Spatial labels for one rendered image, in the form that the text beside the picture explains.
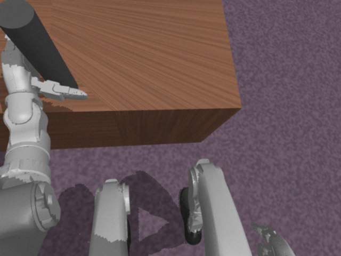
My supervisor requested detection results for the right robot foot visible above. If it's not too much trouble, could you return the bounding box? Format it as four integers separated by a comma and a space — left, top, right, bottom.
180, 187, 202, 245

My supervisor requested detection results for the left robot arm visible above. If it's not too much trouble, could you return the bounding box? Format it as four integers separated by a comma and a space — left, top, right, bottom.
0, 92, 61, 256

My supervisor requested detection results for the can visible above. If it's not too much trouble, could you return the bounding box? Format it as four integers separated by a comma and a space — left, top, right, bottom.
0, 0, 78, 99

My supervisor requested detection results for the left robot hand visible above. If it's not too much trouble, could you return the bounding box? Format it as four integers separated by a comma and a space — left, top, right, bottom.
1, 35, 88, 101

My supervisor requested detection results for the right robot hand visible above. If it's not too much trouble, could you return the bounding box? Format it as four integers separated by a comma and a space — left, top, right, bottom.
252, 223, 295, 256

